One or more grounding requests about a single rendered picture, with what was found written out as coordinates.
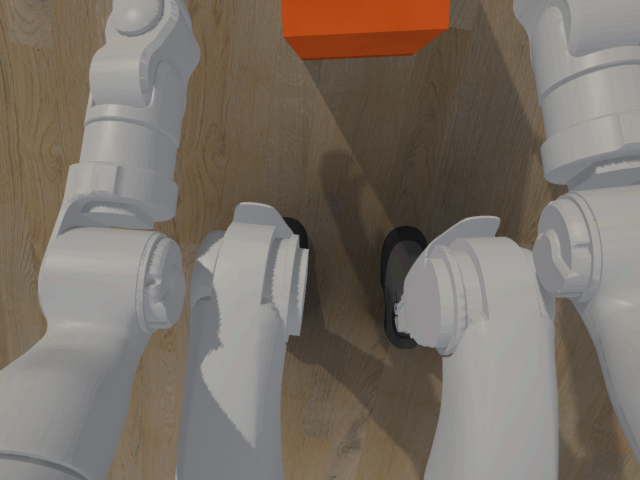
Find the robot left upper arm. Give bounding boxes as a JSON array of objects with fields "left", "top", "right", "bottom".
[{"left": 0, "top": 226, "right": 186, "bottom": 480}]

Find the robot left shin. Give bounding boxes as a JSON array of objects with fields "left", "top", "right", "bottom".
[{"left": 190, "top": 202, "right": 294, "bottom": 311}]

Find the carton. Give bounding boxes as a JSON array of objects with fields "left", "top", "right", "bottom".
[{"left": 281, "top": 0, "right": 450, "bottom": 61}]

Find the robot right upper arm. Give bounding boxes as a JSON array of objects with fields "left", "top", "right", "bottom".
[{"left": 532, "top": 185, "right": 640, "bottom": 467}]

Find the robot right forearm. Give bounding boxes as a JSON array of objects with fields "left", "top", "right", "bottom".
[{"left": 513, "top": 0, "right": 640, "bottom": 192}]

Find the left robot thigh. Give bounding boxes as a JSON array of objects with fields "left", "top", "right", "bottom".
[{"left": 175, "top": 222, "right": 309, "bottom": 480}]

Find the robot left forearm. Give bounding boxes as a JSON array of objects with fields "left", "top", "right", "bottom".
[{"left": 38, "top": 0, "right": 201, "bottom": 320}]

